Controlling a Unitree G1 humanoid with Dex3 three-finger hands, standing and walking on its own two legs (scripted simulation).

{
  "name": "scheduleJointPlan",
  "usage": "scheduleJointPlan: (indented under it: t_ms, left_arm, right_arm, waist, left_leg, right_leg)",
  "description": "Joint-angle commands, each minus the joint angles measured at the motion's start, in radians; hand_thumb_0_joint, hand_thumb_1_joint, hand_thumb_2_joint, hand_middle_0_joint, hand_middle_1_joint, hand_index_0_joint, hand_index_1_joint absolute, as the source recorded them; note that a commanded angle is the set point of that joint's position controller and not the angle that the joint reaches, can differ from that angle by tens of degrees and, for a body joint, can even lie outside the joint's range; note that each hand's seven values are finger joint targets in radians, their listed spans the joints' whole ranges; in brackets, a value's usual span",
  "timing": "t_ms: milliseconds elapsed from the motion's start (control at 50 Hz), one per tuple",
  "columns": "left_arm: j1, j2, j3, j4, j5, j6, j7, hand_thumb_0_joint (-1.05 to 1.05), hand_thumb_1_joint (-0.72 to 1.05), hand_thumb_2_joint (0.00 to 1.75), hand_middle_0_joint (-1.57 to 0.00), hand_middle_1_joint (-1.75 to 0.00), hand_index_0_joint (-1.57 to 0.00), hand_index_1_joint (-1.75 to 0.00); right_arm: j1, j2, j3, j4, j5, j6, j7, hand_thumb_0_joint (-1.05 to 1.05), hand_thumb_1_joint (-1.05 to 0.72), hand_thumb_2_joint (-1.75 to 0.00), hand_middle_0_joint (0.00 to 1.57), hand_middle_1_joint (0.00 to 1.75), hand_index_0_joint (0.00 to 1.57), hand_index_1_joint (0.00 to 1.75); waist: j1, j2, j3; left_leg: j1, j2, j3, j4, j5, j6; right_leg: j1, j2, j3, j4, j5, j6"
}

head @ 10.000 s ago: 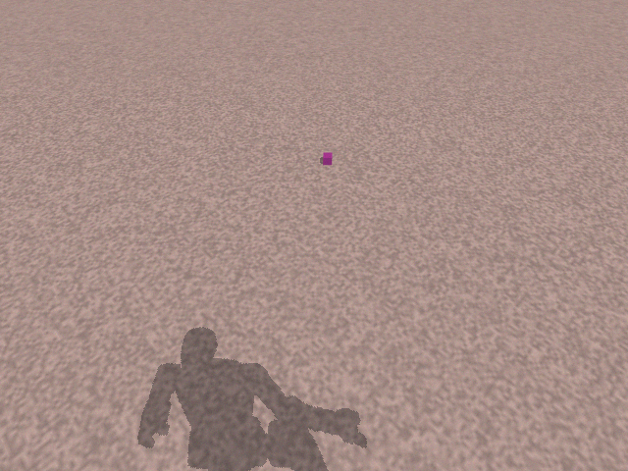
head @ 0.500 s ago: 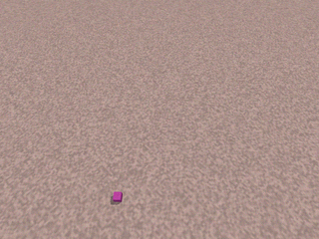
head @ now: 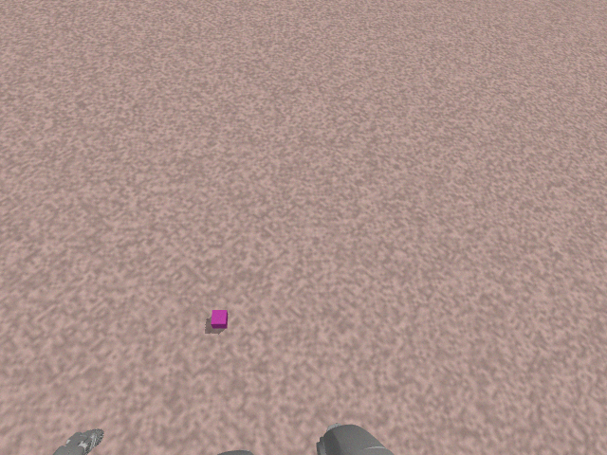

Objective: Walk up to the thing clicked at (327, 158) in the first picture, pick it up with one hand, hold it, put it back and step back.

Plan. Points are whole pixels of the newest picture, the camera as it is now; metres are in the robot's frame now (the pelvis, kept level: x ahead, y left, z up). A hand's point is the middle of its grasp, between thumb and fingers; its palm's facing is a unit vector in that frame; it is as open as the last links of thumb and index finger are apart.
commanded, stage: walk up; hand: left
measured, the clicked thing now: (219, 319) +0.53 +0.21 -0.75
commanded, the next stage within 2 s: none
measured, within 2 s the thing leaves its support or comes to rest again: neither
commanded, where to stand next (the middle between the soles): +0.16 -0.05 m, yaw +1 degrees
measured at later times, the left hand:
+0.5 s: hand out of the picture -0.04 +0.20 -0.14, palm faces -0.01 -0.92 -0.39, open 7.4 cm
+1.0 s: hand out of the picture -0.20 +0.17 -0.15, palm faces +0.07 -0.91 -0.40, open 7.4 cm
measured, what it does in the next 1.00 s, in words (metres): walks backwards: right foot, then left foot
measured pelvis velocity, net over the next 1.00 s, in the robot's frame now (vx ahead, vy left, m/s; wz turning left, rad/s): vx -0.23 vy -0.10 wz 0.04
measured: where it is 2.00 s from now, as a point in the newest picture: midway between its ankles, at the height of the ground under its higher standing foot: outside the picture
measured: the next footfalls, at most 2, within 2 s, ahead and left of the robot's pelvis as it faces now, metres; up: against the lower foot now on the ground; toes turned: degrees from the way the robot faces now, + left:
right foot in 0.28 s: -0.08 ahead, -0.15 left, +0.00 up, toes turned +0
left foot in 0.64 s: -0.18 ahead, +0.05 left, +0.00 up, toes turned +2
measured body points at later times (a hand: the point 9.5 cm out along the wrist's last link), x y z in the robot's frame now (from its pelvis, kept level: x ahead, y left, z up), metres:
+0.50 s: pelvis -0.14 -0.06 +0.00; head -0.09 -0.07 +0.44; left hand -0.04 +0.25 -0.11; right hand -0.04 -0.39 -0.12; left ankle -0.17 +0.07 -0.66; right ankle -0.12 -0.15 -0.74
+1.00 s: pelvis -0.23 -0.10 -0.01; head -0.21 -0.11 +0.44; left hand -0.20 +0.22 -0.12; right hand -0.10 -0.40 -0.13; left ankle -0.22 +0.04 -0.72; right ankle -0.24 -0.23 -0.74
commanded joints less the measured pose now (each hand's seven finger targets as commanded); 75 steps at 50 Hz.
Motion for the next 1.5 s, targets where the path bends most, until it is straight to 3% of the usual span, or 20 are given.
scheduleJointPlan:
  t_ms: [0, 180, 240, 300, 440, 540, 600, 640, 660, 740, 820, 880, 920, 960, 1180, 1220, 1240, 1280, 1420, 1480]
  left_arm:
    - [0.007, 0.168, 0.058, -0.098, 0.003, -0.022, 0.006, 0.00, 0.90, 0.90, -0.20, -0.30, -0.20, -0.30]
    - [0.132, 0.180, 0.083, -0.087, 0.019, -0.021, -0.029, 0.00, 0.90, 0.90, -0.20, -0.30, -0.20, -0.30]
    - [0.208, 0.188, 0.096, -0.067, 0.020, -0.030, -0.036, 0.00, 0.90, 0.90, -0.20, -0.30, -0.20, -0.30]
    - [0.059, 0.310, 0.114, -0.160, 0.028, -0.039, -0.034, 0.00, 0.90, 0.90, -0.20, -0.30, -0.20, -0.30]
    - [0.012, 0.205, 0.097, -0.218, 0.038, -0.040, -0.013, 0.00, 0.90, 0.90, -0.20, -0.30, -0.20, -0.30]
    - [0.091, 0.204, 0.096, -0.202, 0.036, -0.046, -0.015, 0.00, 0.90, 0.90, -0.20, -0.30, -0.20, -0.30]
    - [0.075, 0.203, 0.080, -0.201, 0.018, -0.035, -0.027, 0.00, 0.90, 0.90, -0.20, -0.30, -0.20, -0.30]
    - [0.083, 0.136, 0.063, -0.190, 0.000, -0.034, -0.033, 0.00, 0.90, 0.90, -0.20, -0.30, -0.20, -0.30]
    - [0.015, 0.199, 0.085, -0.183, 0.014, -0.034, -0.021, 0.00, 0.90, 0.90, -0.20, -0.30, -0.20, -0.30]
    - [0.088, 0.177, 0.086, -0.116, -0.006, -0.048, -0.041, 0.00, 0.90, 0.90, -0.20, -0.30, -0.20, -0.30]
    - [0.049, 0.161, 0.066, -0.092, -0.003, -0.081, -0.052, 0.00, 0.90, 0.90, -0.20, -0.30, -0.20, -0.30]
    - [0.179, 0.151, 0.065, 0.002, -0.001, -0.120, -0.024, 0.00, 0.90, 0.90, -0.20, -0.30, -0.20, -0.30]
    - [0.212, 0.258, 0.083, 0.013, 0.022, -0.152, -0.007, 0.00, 0.90, 0.90, -0.20, -0.30, -0.20, -0.30]
    - [0.100, 0.329, 0.092, -0.023, 0.020, -0.148, -0.012, 0.00, 0.90, 0.90, -0.20, -0.30, -0.20, -0.30]
    - [0.090, 0.257, 0.053, -0.023, -0.009, -0.146, -0.011, 0.00, 0.90, 0.90, -0.20, -0.30, -0.20, -0.30]
    - [0.123, 0.183, 0.026, -0.039, -0.016, -0.141, -0.010, 0.00, 0.90, 0.90, -0.20, -0.30, -0.20, -0.30]
    - [0.125, 0.158, 0.018, -0.030, -0.029, -0.134, -0.004, 0.00, 0.90, 0.90, -0.20, -0.30, -0.20, -0.30]
    - [0.127, 0.240, 0.040, -0.001, -0.017, -0.128, -0.001, 0.00, 0.90, 0.90, -0.20, -0.30, -0.20, -0.30]
    - [0.210, 0.167, 0.039, 0.063, -0.004, -0.148, -0.010, 0.00, 0.90, 0.90, -0.20, -0.30, -0.20, -0.30]
    - [0.176, 0.279, 0.064, 0.061, 0.014, -0.163, 0.006, 0.00, 0.90, 0.90, -0.20, -0.30, -0.20, -0.30]
  right_arm:
    - [0.058, -0.280, -0.073, -0.080, 0.002, -0.026, -0.025, 0.00, -0.90, -0.90, 0.20, 0.30, 0.20, 0.30]
    - [-0.047, -0.335, -0.081, -0.140, -0.008, -0.029, -0.012, 0.00, -0.90, -0.90, 0.20, 0.30, 0.20, 0.30]
    - [-0.082, -0.310, -0.072, -0.149, 0.003, -0.020, -0.003, 0.00, -0.90, -0.90, 0.20, 0.30, 0.20, 0.30]
    - [-0.052, -0.244, -0.053, -0.148, 0.011, -0.008, -0.015, 0.00, -0.90, -0.90, 0.20, 0.30, 0.20, 0.30]
    - [0.067, -0.239, -0.033, -0.120, 0.020, -0.031, -0.021, 0.00, -0.90, -0.90, 0.20, 0.30, 0.20, 0.30]
    - [0.075, -0.226, -0.034, -0.123, -0.002, -0.050, -0.014, 0.00, -0.90, -0.90, 0.20, 0.30, 0.20, 0.30]
    - [0.169, -0.233, -0.050, -0.076, -0.009, -0.061, -0.010, 0.00, -0.90, -0.90, 0.20, 0.30, 0.20, 0.30]
    - [0.080, -0.349, -0.072, -0.105, -0.036, -0.068, -0.006, 0.00, -0.90, -0.90, 0.20, 0.30, 0.20, 0.30]
    - [0.034, -0.403, -0.078, -0.121, -0.029, -0.068, -0.005, 0.00, -0.90, -0.90, 0.20, 0.30, 0.20, 0.30]
    - [-0.059, -0.274, -0.040, -0.135, -0.027, -0.089, -0.007, 0.00, -0.90, -0.90, 0.20, 0.30, 0.20, 0.30]
    - [0.021, -0.291, -0.055, -0.105, -0.027, -0.074, 0.018, 0.00, -0.90, -0.90, 0.20, 0.30, 0.20, 0.30]
    - [-0.001, -0.271, -0.048, -0.110, -0.016, -0.045, 0.031, 0.00, -0.90, -0.90, 0.20, 0.30, 0.20, 0.30]
    - [-0.002, -0.175, -0.015, -0.143, 0.008, -0.041, 0.036, 0.00, -0.90, -0.90, 0.20, 0.30, 0.20, 0.30]
    - [-0.005, -0.255, -0.047, -0.113, -0.003, -0.037, 0.031, 0.00, -0.90, -0.90, 0.20, 0.30, 0.20, 0.30]
    - [0.035, -0.208, -0.059, -0.052, -0.009, -0.058, 0.064, 0.00, -0.90, -0.90, 0.20, 0.30, 0.20, 0.30]
    - [0.109, -0.285, -0.088, -0.030, -0.019, -0.067, 0.053, 0.00, -0.90, -0.90, 0.20, 0.30, 0.20, 0.30]
    - [0.083, -0.336, -0.091, -0.048, -0.013, -0.068, 0.054, 0.00, -0.90, -0.90, 0.20, 0.30, 0.20, 0.30]
    - [0.029, -0.355, -0.099, -0.052, -0.013, -0.057, 0.057, 0.00, -0.90, -0.90, 0.20, 0.30, 0.20, 0.30]
    - [-0.072, -0.258, -0.046, -0.063, 0.003, -0.050, 0.055, 0.00, -0.90, -0.90, 0.20, 0.30, 0.20, 0.30]
    - [-0.065, -0.152, -0.007, -0.068, 0.028, -0.046, 0.048, 0.00, -0.90, -0.90, 0.20, 0.30, 0.20, 0.30]
  waist:
    - [-0.030, 0.145, -0.243]
    - [0.022, 0.151, -0.280]
    - [0.063, 0.062, -0.272]
    - [0.056, -0.230, -0.127]
    - [0.034, -0.094, -0.184]
    - [0.068, -0.127, -0.280]
    - [0.016, -0.032, -0.295]
    - [0.042, 0.250, -0.221]
    - [-0.006, 0.248, -0.176]
    - [0.068, 0.179, -0.119]
    - [-0.007, 0.246, -0.135]
    - [0.053, 0.199, -0.193]
    - [0.053, -0.096, -0.209]
    - [0.047, -0.077, -0.099]
    - [-0.003, -0.109, -0.178]
    - [-0.033, 0.114, -0.257]
    - [-0.020, 0.236, -0.263]
    - [-0.004, 0.200, -0.172]
    - [0.062, 0.210, -0.196]
    - [0.055, -0.058, -0.204]
  left_leg:
    - [0.309, 0.288, -0.268, -0.058, 0.700, 0.062]
    - [0.058, 0.368, -0.334, -0.112, 0.330, 0.131]
    - [-0.074, 0.217, -0.198, 0.028, 0.168, 0.021]
    - [-0.197, -0.055, -0.106, 0.534, -0.371, -0.093]
    - [-0.227, -0.053, -0.120, 0.543, -0.240, -0.096]
    - [-0.168, 0.024, -0.059, 0.128, -0.235, -0.074]
    - [0.093, 0.022, -0.059, -0.203, 0.044, -0.033]
    - [0.162, 0.355, -0.549, -0.268, -0.073, 0.111]
    - [-0.106, 0.467, -0.603, -0.291, -0.159, 0.223]
    - [-0.086, 0.262, -0.248, -0.189, 0.179, 0.120]
    - [0.032, 0.200, -0.228, -0.188, -0.145, 0.087]
    - [-0.015, 0.174, -0.156, 0.001, -0.023, 0.058]
    - [-0.261, 0.051, -0.084, 0.268, -0.096, -0.039]
    - [-0.203, 0.077, -0.138, 0.364, -0.303, -0.063]
    - [0.074, 0.035, 0.007, -0.079, 0.041, -0.064]
    - [0.272, 0.183, -0.217, -0.175, 0.106, 0.001]
    - [0.221, 0.347, -0.449, -0.254, -0.069, 0.102]
    - [0.020, 0.391, -0.470, -0.298, -0.332, 0.193]
    - [-0.050, 0.218, -0.172, -0.083, 0.061, 0.050]
    - [-0.208, 0.057, -0.069, 0.148, -0.059, -0.073]
  right_leg:
    - [-0.080, -0.039, -0.012, -0.114, -0.028, 0.008]
    - [0.148, -0.114, -0.088, -0.307, -0.006, -0.049]
    - [0.249, -0.157, -0.037, -0.544, 0.203, -0.119]
    - [-0.015, -0.505, 0.344, -0.766, 0.327, -0.339]
    - [0.226, -0.314, 0.017, -0.593, 0.642, -0.222]
    - [0.407, -0.366, 0.071, -0.540, 0.518, -0.229]
    - [0.233, -0.298, -0.004, -0.432, 0.356, -0.139]
    - [-0.140, -0.088, -0.158, -0.217, -0.086, -0.026]
    - [-0.011, -0.144, -0.053, -0.077, -0.161, -0.014]
    - [0.040, -0.097, -0.048, -0.050, -0.009, -0.032]
    - [0.078, -0.103, -0.168, -0.386, -0.055, -0.016]
    - [0.285, -0.085, -0.190, -0.718, 0.146, -0.031]
    - [0.432, -0.324, 0.230, -0.764, 0.286, -0.093]
    - [0.140, -0.493, 0.385, -0.785, 0.021, -0.266]
    - [0.145, -0.295, -0.055, -0.539, 0.501, -0.128]
    - [-0.006, -0.172, -0.134, -0.285, 0.345, -0.060]
    - [-0.072, -0.079, -0.214, -0.207, -0.029, -0.038]
    - [-0.006, -0.150, -0.119, -0.119, -0.174, -0.045]
    - [0.252, -0.107, -0.219, -0.625, 0.189, -0.037]
    - [0.327, -0.360, 0.207, -0.762, 0.254, -0.131]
